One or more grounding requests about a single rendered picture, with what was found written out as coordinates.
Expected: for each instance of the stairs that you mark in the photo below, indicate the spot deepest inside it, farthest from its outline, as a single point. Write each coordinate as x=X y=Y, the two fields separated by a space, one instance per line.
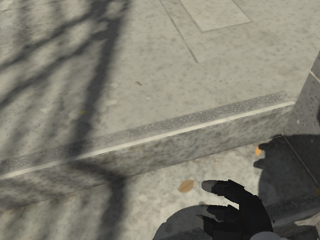
x=153 y=190

